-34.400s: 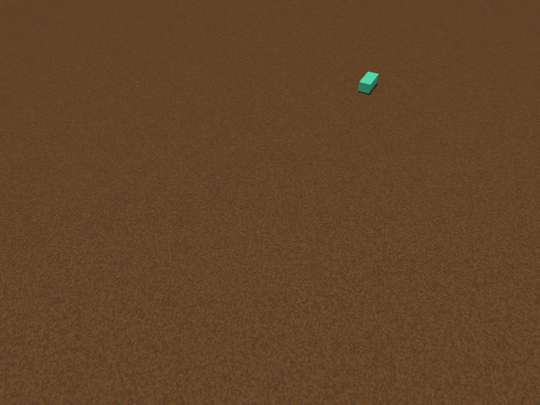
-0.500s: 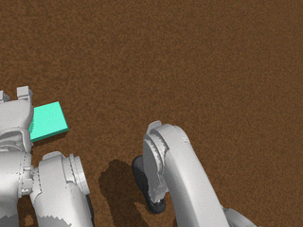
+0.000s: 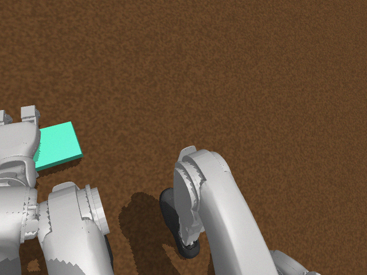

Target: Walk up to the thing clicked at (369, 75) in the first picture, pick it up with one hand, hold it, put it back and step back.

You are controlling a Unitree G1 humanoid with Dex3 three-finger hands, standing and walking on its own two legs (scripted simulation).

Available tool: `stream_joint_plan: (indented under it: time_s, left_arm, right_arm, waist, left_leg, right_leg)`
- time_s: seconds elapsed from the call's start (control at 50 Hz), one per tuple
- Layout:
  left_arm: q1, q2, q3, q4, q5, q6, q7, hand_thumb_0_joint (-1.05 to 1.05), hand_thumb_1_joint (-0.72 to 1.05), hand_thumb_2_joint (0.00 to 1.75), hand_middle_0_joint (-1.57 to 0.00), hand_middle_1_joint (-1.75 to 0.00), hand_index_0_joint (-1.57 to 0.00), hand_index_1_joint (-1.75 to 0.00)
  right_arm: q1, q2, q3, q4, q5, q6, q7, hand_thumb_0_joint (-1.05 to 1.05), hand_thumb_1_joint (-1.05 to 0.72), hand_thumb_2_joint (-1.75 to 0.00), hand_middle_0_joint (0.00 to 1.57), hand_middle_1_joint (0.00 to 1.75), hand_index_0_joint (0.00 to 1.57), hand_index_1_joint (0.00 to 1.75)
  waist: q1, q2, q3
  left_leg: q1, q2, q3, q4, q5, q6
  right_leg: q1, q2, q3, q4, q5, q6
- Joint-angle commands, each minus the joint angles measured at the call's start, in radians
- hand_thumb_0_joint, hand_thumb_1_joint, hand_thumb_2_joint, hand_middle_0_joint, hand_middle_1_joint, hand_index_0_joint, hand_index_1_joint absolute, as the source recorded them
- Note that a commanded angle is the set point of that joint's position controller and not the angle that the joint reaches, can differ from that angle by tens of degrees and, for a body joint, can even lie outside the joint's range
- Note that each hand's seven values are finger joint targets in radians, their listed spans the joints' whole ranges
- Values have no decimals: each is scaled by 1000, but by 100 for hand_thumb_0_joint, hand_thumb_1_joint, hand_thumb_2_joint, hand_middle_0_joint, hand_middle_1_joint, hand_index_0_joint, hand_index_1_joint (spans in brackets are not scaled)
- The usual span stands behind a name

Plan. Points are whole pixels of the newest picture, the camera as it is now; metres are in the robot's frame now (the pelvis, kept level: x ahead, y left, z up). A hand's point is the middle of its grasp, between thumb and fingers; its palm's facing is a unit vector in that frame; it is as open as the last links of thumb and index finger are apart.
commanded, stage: rest palm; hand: left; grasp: from above
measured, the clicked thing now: (37, 151) +0.41 +0.23 -0.28
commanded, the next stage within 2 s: close in 0.46 s
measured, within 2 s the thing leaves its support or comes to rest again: neither
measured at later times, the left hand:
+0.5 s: hand (25, 152) +0.41 +0.25 -0.24, palm faces -0.42 -0.07 -0.91, open 14.1 cm
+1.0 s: hand (27, 151) +0.41 +0.24 -0.25, palm faces -0.43 -0.07 -0.90, open 14.0 cm
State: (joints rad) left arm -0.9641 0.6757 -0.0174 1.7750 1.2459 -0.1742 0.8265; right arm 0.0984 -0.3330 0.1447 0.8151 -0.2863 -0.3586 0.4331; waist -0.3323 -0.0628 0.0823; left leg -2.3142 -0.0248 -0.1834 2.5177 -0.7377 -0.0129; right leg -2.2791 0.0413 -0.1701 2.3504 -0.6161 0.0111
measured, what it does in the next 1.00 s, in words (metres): stands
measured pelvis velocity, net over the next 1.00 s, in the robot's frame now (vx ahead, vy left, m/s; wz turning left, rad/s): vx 0.00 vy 0.00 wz -0.02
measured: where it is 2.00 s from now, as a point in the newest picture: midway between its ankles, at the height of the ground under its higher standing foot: (146, 256)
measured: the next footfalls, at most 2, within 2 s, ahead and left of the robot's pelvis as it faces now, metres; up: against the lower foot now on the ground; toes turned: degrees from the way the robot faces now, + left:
none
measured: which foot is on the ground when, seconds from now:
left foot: down 0.00-1.00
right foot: down 0.00-1.00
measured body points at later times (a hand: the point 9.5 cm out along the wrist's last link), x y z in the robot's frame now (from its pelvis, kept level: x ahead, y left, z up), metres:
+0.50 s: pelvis +0.00 +0.00 +0.00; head +0.25 +0.10 +0.36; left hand +0.42 +0.25 -0.19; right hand +0.05 -0.25 -0.07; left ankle +0.06 +0.12 -0.28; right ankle +0.12 -0.11 -0.28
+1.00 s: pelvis +0.00 +0.00 +0.00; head +0.26 +0.10 +0.35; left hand +0.43 +0.24 -0.20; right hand +0.05 -0.25 -0.07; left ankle +0.06 +0.12 -0.28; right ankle +0.12 -0.11 -0.28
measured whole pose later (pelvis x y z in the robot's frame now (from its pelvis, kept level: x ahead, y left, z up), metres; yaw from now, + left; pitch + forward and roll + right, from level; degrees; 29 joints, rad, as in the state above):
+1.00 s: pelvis +0.00 +0.00 +0.00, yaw -1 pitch +29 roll -12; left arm -0.98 0.71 -0.03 1.80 1.23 -0.18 0.84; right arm 0.09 -0.34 0.18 0.79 -0.29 -0.37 0.43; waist -0.35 -0.08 0.11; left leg -2.30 -0.02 -0.20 2.52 -0.74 -0.01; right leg -2.26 0.05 -0.19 2.33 -0.62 0.01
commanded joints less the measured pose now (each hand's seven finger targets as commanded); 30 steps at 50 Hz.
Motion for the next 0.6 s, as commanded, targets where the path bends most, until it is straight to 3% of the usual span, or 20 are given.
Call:
stream_joint_plan:
  time_s: [0.0,0.02,0.08,0.12,0.14,0.16,0.24,0.34,0.42,0.44,0.46,0.5,0.52,0.58]
  left_arm:
    - [-206,51,10,-67,-30,8,18,0,-56,102,-7,-102,-4,-105]
    - [-211,28,-2,-39,-32,7,7,0,-55,100,-6,-103,-4,-104]
    - [-202,71,22,-56,-38,-3,-1,0,-55,100,-6,-103,-4,-105]
    - [-191,39,4,-59,-33,-12,-8,0,-53,100,-6,-105,-5,-106]
    - [-212,18,-19,-42,-30,-18,-12,0,-53,102,-7,-106,-5,-107]
    - [-232,21,-23,-83,-34,-28,-12,0,-53,100,-6,-105,-5,-106]
    - [-216,53,-9,-60,-5,-39,11,0,-52,100,-6,-105,-6,-106]
    - [-202,28,-18,-85,-3,-26,39,0,-53,100,-6,-104,-5,-105]
    - [-210,62,4,-67,-9,-3,46,0,-55,101,-6,-101,-4,-103]
    - [-212,48,-10,-66,-16,4,34,0,-54,100,-6,-101,-4,-103]
    - [-201,64,7,-72,-21,6,35,0,-54,99,-6,-101,-4,-103]
    - [-215,61,4,-65,-31,10,20,0,-53,99,-6,-102,-4,-103]
    - [-190,69,13,-56,-38,11,18,0,-54,100,-6,-101,-4,-103]
    - [-231,31,-16,-51,-45,0,-4,0,-50,101,-7,-101,-6,-103]
  right_arm:
    - [206,-301,-78,18,21,-9,-1,0,-91,-91,20,30,20,30]
    - [217,-292,-71,18,19,-14,4,0,-90,-91,20,30,20,30]
    - [223,-304,-70,20,29,-9,-3,0,-90,-91,20,30,20,30]
    - [216,-296,-67,25,26,-5,-4,0,-91,-91,20,30,20,30]
    - [202,-288,-61,12,24,-9,-1,0,-91,-91,20,30,20,30]
    - [199,-301,-67,12,23,-13,-2,0,-90,-91,20,30,20,30]
    - [190,-297,-57,8,20,-5,-10,0,-90,-91,20,30,20,30]
    - [188,-295,-62,6,7,-10,-1,0,-90,-90,20,30,20,30]
    - [187,-312,-65,4,11,-17,4,0,-90,-90,20,30,20,30]
    - [184,-306,-65,-4,13,-20,6,0,-90,-90,20,30,20,30]
    - [205,-313,-70,9,15,-14,3,0,-90,-90,20,30,20,30]
    - [207,-305,-61,2,18,-18,6,0,-90,-90,20,30,20,30]
    - [207,-310,-66,8,23,-15,3,0,-90,-90,20,30,20,30]
    - [207,-307,-58,5,22,-19,3,0,-89,-90,20,30,20,30]
  waist:
    - [-54,330,-623]
    - [-73,323,-601]
    - [-44,332,-635]
    - [-47,356,-652]
    - [-67,343,-609]
    - [-69,347,-607]
    - [-64,357,-599]
    - [-71,359,-593]
    - [-74,356,-568]
    - [-79,339,-553]
    - [-63,348,-592]
    - [-68,340,-596]
    - [-52,351,-609]
    - [-85,339,-582]
  left_leg:
    - [380,11,76,-253,185,29]
    - [372,10,75,-248,185,29]
    - [387,10,69,-271,187,27]
    - [419,11,65,-278,205,21]
    - [398,11,66,-264,179,25]
    - [406,11,60,-269,171,24]
    - [412,11,65,-278,166,21]
    - [421,11,70,-267,183,19]
    - [413,15,54,-280,159,17]
    - [391,12,63,-269,140,21]
    - [395,14,68,-277,164,22]
    - [397,13,61,-274,170,22]
    - [398,13,67,-274,175,23]
    - [393,14,56,-272,164,24]
  right_leg:
    - [416,50,-57,-226,197,-38]
    - [415,47,-60,-219,201,-35]
    - [427,49,-63,-217,193,-40]
    - [430,54,-70,-203,214,-42]
    - [406,52,-70,-202,200,-41]
    - [381,49,-74,-207,186,-43]
    - [399,54,-71,-210,181,-46]
    - [386,52,-70,-216,192,-44]
    - [368,44,-70,-217,171,-43]
    - [378,45,-63,-225,157,-41]
    - [408,53,-60,-232,170,-42]
    - [403,48,-64,-220,180,-41]
    - [418,53,-60,-224,183,-41]
    - [387,50,-73,-216,181,-41]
